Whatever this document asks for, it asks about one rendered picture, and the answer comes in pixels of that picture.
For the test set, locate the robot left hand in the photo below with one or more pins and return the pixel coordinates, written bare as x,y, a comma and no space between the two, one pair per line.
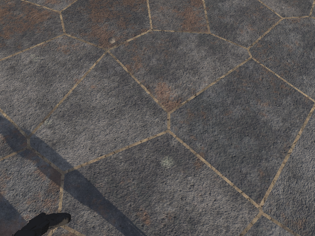
43,222

